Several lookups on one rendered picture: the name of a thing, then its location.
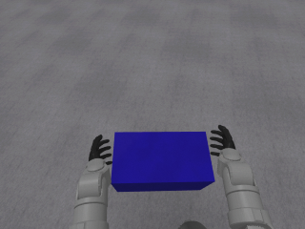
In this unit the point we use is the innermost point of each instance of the left robot forearm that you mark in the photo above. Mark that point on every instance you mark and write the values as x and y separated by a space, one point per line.
91 197

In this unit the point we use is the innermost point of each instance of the right robot hand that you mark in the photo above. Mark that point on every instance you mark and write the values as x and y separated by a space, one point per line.
226 140

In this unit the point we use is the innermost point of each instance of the right robot forearm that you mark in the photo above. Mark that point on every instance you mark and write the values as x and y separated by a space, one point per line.
246 210

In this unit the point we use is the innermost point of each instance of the left robot hand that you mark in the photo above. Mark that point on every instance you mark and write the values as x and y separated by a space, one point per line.
95 151

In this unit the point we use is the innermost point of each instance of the carton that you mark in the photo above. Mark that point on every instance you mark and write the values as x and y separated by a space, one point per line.
161 161

